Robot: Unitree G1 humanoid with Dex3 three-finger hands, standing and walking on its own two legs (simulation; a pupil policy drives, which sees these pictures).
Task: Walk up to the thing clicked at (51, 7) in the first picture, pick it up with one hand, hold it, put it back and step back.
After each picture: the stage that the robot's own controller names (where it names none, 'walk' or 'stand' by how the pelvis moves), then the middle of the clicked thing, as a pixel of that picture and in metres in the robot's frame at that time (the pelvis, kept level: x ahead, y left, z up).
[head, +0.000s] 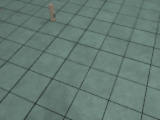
stand; (52, 13) +1.95 +0.46 -0.65
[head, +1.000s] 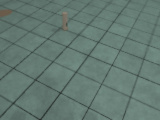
walk; (65, 21) +1.83 +0.21 -0.63
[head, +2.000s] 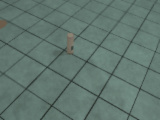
walk; (70, 44) +1.22 +0.11 -0.64
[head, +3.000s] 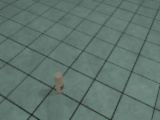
walk; (59, 83) +0.78 +0.18 -0.65
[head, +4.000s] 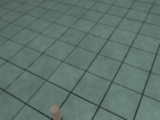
walk; (57, 116) +0.53 +0.24 -0.63
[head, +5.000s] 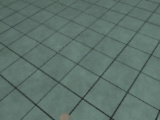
stand; out of the picture +0.44 +0.18 -0.64
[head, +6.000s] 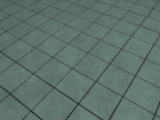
stand; out of the picture +0.42 +0.18 -0.66
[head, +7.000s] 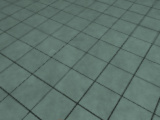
stand; out of the picture +0.41 +0.19 -0.66
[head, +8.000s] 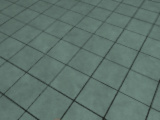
stand; out of the picture +0.39 +0.20 -0.65
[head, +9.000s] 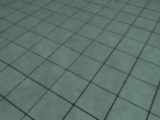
stand; out of the picture +0.41 +0.20 -0.66
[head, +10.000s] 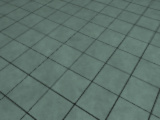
stand; out of the picture +0.40 +0.19 -0.66
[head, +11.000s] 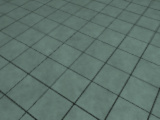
stand; out of the picture +0.40 +0.19 -0.66
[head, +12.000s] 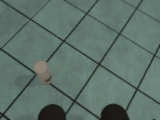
go down; (44, 74) +0.46 +0.20 -0.41
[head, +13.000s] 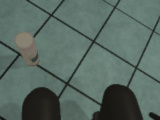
go down; (29, 51) +0.50 +0.22 -0.27
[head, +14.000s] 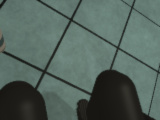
close in; out of the picture +0.49 +0.25 -0.19
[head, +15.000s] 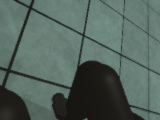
close; out of the picture +0.47 +0.29 -0.16
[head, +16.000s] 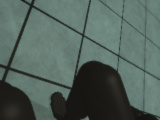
lift; out of the picture +0.44 +0.28 -0.17
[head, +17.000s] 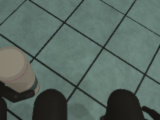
lift; (22, 78) +0.33 +0.21 -0.02
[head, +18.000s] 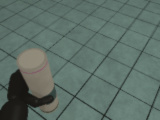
hold; (42, 86) +0.31 +0.14 +0.08
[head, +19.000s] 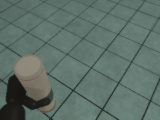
hold; (39, 88) +0.32 +0.16 +0.04
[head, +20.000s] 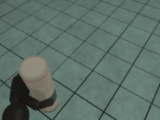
crouch; (43, 89) +0.32 +0.15 +0.05
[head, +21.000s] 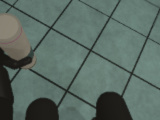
crouch; (18, 48) +0.45 +0.18 -0.03
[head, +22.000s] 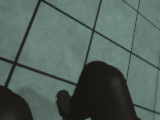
lower; out of the picture +0.45 +0.28 -0.18
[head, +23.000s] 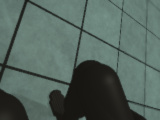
lower; out of the picture +0.46 +0.29 -0.17
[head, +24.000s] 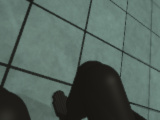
lower; out of the picture +0.45 +0.29 -0.16
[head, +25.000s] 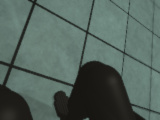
lower; out of the picture +0.45 +0.28 -0.16
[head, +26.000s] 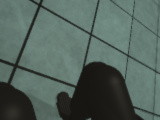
loosen; out of the picture +0.44 +0.26 -0.16
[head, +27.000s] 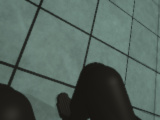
withdraw; out of the picture +0.46 +0.26 -0.18
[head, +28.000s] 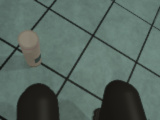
walk; (31, 51) +0.48 +0.21 -0.24
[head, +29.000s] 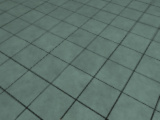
stand; out of the picture +0.40 +0.15 -0.59
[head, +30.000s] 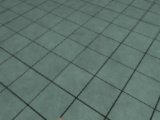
stand; out of the picture +0.41 +0.17 -0.60
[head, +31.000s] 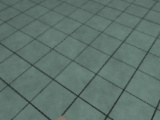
stand; out of the picture +0.40 +0.16 -0.60
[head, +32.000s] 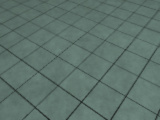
walk; out of the picture +0.42 +0.15 -0.66
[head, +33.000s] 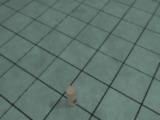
walk; (71, 96) +0.54 +0.12 -0.63
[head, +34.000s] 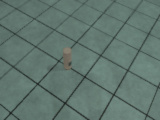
walk; (67, 59) +0.85 +0.12 -0.62
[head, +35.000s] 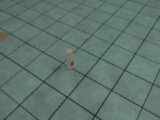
stand; (69, 60) +1.06 +0.16 -0.64
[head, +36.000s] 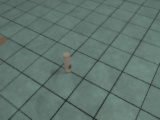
stand; (67, 63) +1.05 +0.19 -0.66
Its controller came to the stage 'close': yes
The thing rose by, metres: 0.70
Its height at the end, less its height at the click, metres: +0.00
